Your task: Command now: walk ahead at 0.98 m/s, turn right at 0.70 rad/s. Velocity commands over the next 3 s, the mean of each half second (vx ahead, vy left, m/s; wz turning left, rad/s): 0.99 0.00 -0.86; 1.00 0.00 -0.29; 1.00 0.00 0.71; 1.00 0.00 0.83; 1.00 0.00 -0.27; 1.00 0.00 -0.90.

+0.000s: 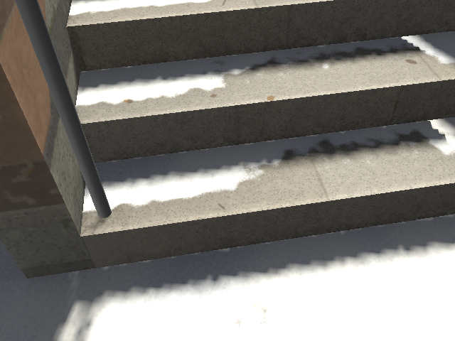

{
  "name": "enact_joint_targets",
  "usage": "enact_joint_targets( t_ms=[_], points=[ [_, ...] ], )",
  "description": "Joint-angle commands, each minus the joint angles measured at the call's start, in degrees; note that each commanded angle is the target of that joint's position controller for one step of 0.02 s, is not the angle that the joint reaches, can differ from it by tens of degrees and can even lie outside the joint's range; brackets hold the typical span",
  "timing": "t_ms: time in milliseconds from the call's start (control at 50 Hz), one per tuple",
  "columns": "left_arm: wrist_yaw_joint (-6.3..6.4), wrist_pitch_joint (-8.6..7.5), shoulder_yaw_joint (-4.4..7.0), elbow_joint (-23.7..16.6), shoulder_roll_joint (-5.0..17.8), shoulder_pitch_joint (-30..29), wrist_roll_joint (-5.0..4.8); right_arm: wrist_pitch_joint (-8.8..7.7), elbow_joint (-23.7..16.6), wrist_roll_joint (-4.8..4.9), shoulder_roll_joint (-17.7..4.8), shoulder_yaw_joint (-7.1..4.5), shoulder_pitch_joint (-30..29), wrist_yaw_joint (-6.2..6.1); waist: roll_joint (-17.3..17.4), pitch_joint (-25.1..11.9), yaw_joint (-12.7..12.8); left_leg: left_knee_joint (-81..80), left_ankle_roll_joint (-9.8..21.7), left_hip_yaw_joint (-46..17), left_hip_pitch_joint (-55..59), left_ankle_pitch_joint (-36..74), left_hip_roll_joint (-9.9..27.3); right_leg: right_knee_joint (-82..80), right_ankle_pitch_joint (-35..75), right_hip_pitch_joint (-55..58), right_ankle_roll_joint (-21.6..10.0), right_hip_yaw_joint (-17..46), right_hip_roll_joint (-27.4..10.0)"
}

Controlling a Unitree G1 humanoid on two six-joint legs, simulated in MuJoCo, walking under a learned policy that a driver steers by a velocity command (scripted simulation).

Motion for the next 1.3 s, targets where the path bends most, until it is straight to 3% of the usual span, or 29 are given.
enact_joint_targets(
  t_ms=[20, 120, 180, 200, 220, 240, 260, 320, 440, 540, 580, 620, 640, 660, 700, 740, 840, 900, 1000, 1040, 1060, 1080, 1100, 1120, 1160, 1200, 1240, 1260, 1300],
  points=[
    [-1.13, -0.62, -0.07, -3.2, 0.9, -1.2, 0.32, -1.6, -5.5, -0.34, -5.8, -0.08, -6.5, -1.56, 1.5, 9.9, 2.9, -12.5, 2.5, -1.6, -11.9, 19.5, 14.4, -7.7, 10.3, 2.7, -0.2, -1.5, 0.1],
    [-5.15, -2.52, -0.07, -9.6, 1.6, -11.2, -0.1, 0.65, -6.6, -0.41, -11.3, -0.47, -3.1, -3.98, 2.6, 9.4, 1.6, -5.2, -2.6, 3.9, 2.7, 53.3, 16.1, -24.6, 8.5, 6.1, -2.8, -13.3, 5.8],
    [-5.31, -1.05, 3.14, -7.1, 8.2, 6.9, -0.71, 2.8, -9.7, -0.71, -16.2, -1.85, -7.2, -5.64, 11.6, -2.2, 13.2, 20.0, -1.1, 3.4, 1.8, 89.1, 19.1, -20.3, -4.8, 30.5, -5.3, -16.4, 11.9],
    [-4.39, -0.33, 5.92, -2.9, 14.2, 23.3, -0.19, 2.96, -12.2, -0.94, -16.6, -2.06, -12.1, -4.94, 11.3, -8.6, 20.9, 38.7, 0.2, 1.3, -7.7, 86.6, 18.0, -22.4, -7.9, 50.5, -8.0, -11.6, 12.0],
    [-2.7, 0.63, 6.27, 0.2, 14.7, 29.2, -0.31, 1.51, -13.7, -0.03, -10.9, -0.83, -16.5, -3.04, -0.6, -5.1, 21.7, 64.9, -0.5, 1.1, -23.0, 32.8, 7.7, -27.5, -8.3, 59.3, -10.3, -2.8, 8.1],
    [-2.71, -0.05, 4.91, -1.9, 13.7, 21.7, 2.06, -1.92, -18.2, 1.81, 1.2, 2.38, -8.3, -1.07, -21.1, -7.1, 7.3, 83.6, -1.2, -10.4, -48.5, -14.2, -1.3, -35.3, -21.7, 70.3, -21.0, 28.2, -1.1],
    [-2.61, -1.06, 3.69, -3.2, 8.5, 21.5, 2.92, -5.06, -21.7, 3.0, -3.2, 2.36, -12.7, 0.13, -14.8, -13.8, 10.2, 82.7, 3.6, -21.1, -54.8, -9.6, 0.1, -49.3, -40.0, 72.5, -22.1, 45.0, -5.1],
    [-3.36, -3.41, 2.78, -5.4, 6.4, 11.4, 2.07, -4.83, -23.0, 1.66, -5.3, 1.46, -15.4, -0.43, 10.1, -1.4, 1.4, 66.1, 3.9, -21.8, -47.3, 1.2, 6.8, -54.5, -32.9, 45.2, -15.5, 37.3, -2.2],
    [0.53, -2.66, 2.42, -7.0, 6.9, 6.1, 0.53, -1.24, -28.1, -1.26, -4.3, 1.32, -25.2, -2.65, 5.1, 6.1, 1.7, 30.6, -4.5, -13.6, -26.7, 17.6, 6.8, -53.2, -5.0, 17.4, -10.5, 11.6, 11.8],
    [0.9, -0.9, 1.89, -5.6, 4.5, 11.4, 0.22, -0.43, -29.0, 2.35, -5.3, 0.49, -26.1, -2.07, -5.3, 0.3, 5.3, 18.5, -5.6, -13.5, -24.0, 16.9, 3.2, -42.9, -5.2, 33.8, -6.9, 17.9, 7.4],
    [1.07, -0.08, 1.71, -5.1, 4.9, 11.8, -0.04, -0.93, -29.1, 1.54, -6.4, -0.33, -22.0, -2.08, -7.6, -3.0, 2.3, 11.7, -1.8, -13.9, -20.9, 8.8, 3.5, -37.0, 12.4, 44.2, -5.4, 19.6, 3.3],
    [-0.16, -0.82, 0.85, -8.1, 4.8, 3.6, 3.68, -0.8, -23.8, 1.74, -12.1, -2.98, 0.7, -2.83, -6.7, -16.0, -9.3, 13.7, 3.4, -18.6, 8.0, 7.2, 8.6, -10.2, 22.1, 35.7, -2.3, 13.2, 6.9],
    [-0.11, -2.64, -1.05, -10.4, -2.1, -1.4, 4.35, -0.55, -18.2, 0.99, -16.4, -4.05, 14.2, -2.69, 7.7, -14.7, -12.3, 10.5, 6.0, -33.6, 19.8, 1.7, 15.1, 13.3, -8.0, 17.4, 1.0, 11.0, 15.6],
    [-0.38, -4.12, -2.45, -10.5, -5.4, 14.6, -2.23, -1.39, -18.3, -0.72, -18.4, -4.27, 8.1, -1.53, 29.3, -14.2, -0.2, -4.6, 16.3, -72.4, 24.2, -18.4, 28.7, 19.5, -29.2, -0.5, 1.5, 12.4, 18.2],
    [-0.28, -3.53, -1.81, -10.1, 3.3, 2.3, -1.19, 0.12, -19.5, -0.34, -6.2, -2.15, 0.0, -2.22, 8.4, 0.9, -3.3, -4.6, 14.7, -57.8, 11.0, -20.7, 25.6, 27.2, -22.4, -6.5, 1.3, 6.5, 10.1],
    [-0.68, -3.41, -2.73, -12.6, -1.1, -3.1, 1.75, 0.84, -16.3, -0.56, -3.4, -0.83, 0.9, -0.79, 0.5, 4.6, -0.4, -2.9, 12.0, -42.0, -1.3, -4.6, 19.5, 28.3, -21.7, -5.2, 0.9, 3.4, 7.7],
    [-1.64, -1.23, -5.32, -19.2, -2.9, -3.8, 2.29, 1.32, -13.5, 1.22, -4.6, 1.11, -5.2, -1.94, 6.3, 5.9, 7.8, -5.5, 10.1, -24.1, -21.8, 19.0, 15.2, 27.4, -19.2, -5.5, 3.5, -1.5, 4.4],
    [-1.3, -0.91, -6.21, -21.4, -3.8, -10.4, 3.99, 1.9, -12.1, 1.46, -6.8, 0.9, 0.2, -3.48, 4.4, -0.7, 4.3, -10.2, 10.0, -21.5, -20.2, 26.3, 14.8, 9.3, -4.1, 9.4, 5.1, -7.6, 3.3],
    [-1.21, -4.11, -2.28, -23.2, 2.0, -12.0, 0.99, 5.86, -8.1, 0.0, -10.3, 0.24, 9.3, -3.73, 13.7, -8.2, 5.4, 15.7, 6.1, -23.6, 7.8, 88.7, 14.2, -33.7, -15.0, 28.9, 4.3, -11.7, 10.9],
    [-0.57, -3.46, 2.0, -12.0, 7.6, 8.7, 1.29, 5.19, -15.7, 1.26, -10.4, -0.5, -7.0, -4.73, 10.9, -6.8, 13.5, 41.0, 1.7, -24.2, -9.9, 63.8, 9.3, -60.4, 22.6, 55.7, 3.5, -3.2, 3.9],
    [-1.18, -2.44, 1.79, -5.7, 8.6, 18.1, 1.06, 3.6, -18.1, -0.84, 0.1, 1.91, -12.2, -4.01, -4.9, -3.3, 13.3, 68.4, 1.2, -19.3, -39.1, -7.5, 0.6, -52.0, 49.5, 73.2, 1.7, 1.5, -6.3],
    [-1.46, -2.02, 0.32, -4.4, 7.6, 20.2, 7.23, 1.19, -20.0, 1.4, 7.3, 3.54, -8.7, -3.63, -15.5, -7.5, 10.2, 106.8, 1.7, -19.9, -63.3, -25.4, -1.6, -24.6, 97.4, 81.5, -3.0, 6.5, -19.0],
    [-1.28, -0.67, 0.12, -2.5, 4.0, 26.8, 9.56, -0.14, -21.4, 5.18, 3.3, 2.4, -9.4, -2.61, -11.7, -17.2, 13.6, 125.6, 1.9, -20.2, -75.0, -25.6, -2.8, -26.7, 87.7, 86.0, -8.4, 9.4, -23.6],
    [-1.18, -0.39, 0.46, 0.4, 2.2, 25.0, 9.22, 0.58, -24.7, 7.43, 4.3, 2.88, -14.7, -2.66, -12.6, -15.2, 12.8, 135.6, 1.9, -18.5, -87.5, -27.2, 0.4, -32.3, 52.3, 87.0, -8.6, 6.9, -20.9],
    [0.68, -0.91, -0.54, 6.0, -0.9, 19.8, 6.49, 3.18, -36.1, 6.09, 15.4, 8.67, -26.5, -2.4, -9.7, -4.0, 7.3, 141.5, 2.7, -22.4, -100.3, -32.4, 7.7, -46.0, 15.8, 77.7, -4.4, 7.5, -21.6],
    [1.46, -1.54, -3.28, 2.7, -1.9, -7.8, 3.34, 4.57, -42.7, 4.28, 9.5, 9.47, -24.1, 0.56, -4.9, 8.4, -10.4, 98.3, 3.0, -18.7, -73.8, -31.8, 14.6, -63.6, 4.9, 34.0, 2.9, -10.9, -15.0],
    [3.01, -2.17, -0.98, -1.8, 7.4, -22.3, 5.13, 5.21, -35.2, -0.51, -0.8, 5.2, -8.3, -0.64, 1.3, -0.3, -17.8, 80.0, -0.6, -4.7, -22.1, -4.4, 0.1, -60.5, 52.6, 4.9, 1.3, -26.6, 1.1],
    [1.86, -3.72, 2.44, -3.5, 20.3, -18.9, 4.52, 5.28, -32.2, -2.05, -3.2, 3.17, -1.0, -1.84, -4.8, -11.4, -19.4, 79.2, -2.4, -2.6, -6.3, -4.9, -1.6, -56.3, 87.3, 11.8, -2.1, -21.5, -4.3],
    [-0.09, -2.28, 4.8, -5.3, 25.2, -21.3, 1.19, 6.48, -25.7, -1.15, -11.4, -1.16, 15.0, -2.93, -9.6, -21.8, -25.4, 60.0, -0.6, -4.5, -4.8, -9.4, -0.8, -29.6, 116.4, 38.8, -3.9, -15.2, -8.0]
  ],
)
